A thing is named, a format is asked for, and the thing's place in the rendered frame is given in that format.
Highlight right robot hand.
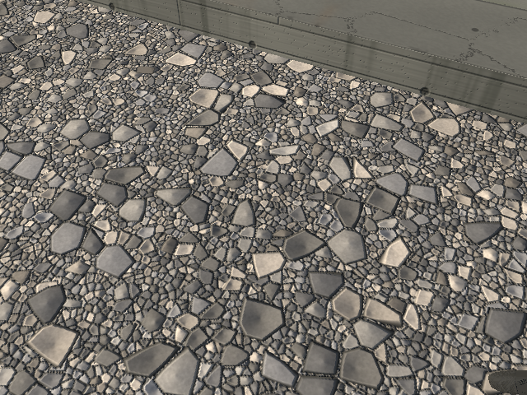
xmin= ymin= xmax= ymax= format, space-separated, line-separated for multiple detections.
xmin=488 ymin=370 xmax=527 ymax=395

